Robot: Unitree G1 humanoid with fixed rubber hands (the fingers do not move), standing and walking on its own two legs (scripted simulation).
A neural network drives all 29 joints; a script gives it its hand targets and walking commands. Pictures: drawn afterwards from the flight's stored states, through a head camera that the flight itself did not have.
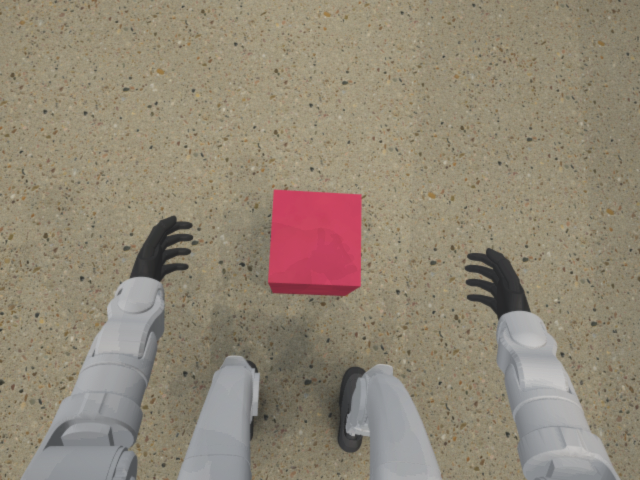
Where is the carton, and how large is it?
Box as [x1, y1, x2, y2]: [268, 190, 361, 295]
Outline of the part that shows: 274,190 268,283 272,291 281,293 345,295 360,285 361,194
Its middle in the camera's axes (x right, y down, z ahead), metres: -0.01 +0.02 +0.98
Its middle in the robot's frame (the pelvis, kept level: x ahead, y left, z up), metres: +0.47 +0.00 -0.57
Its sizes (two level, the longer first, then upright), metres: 0.210 0.200 0.250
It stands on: the floor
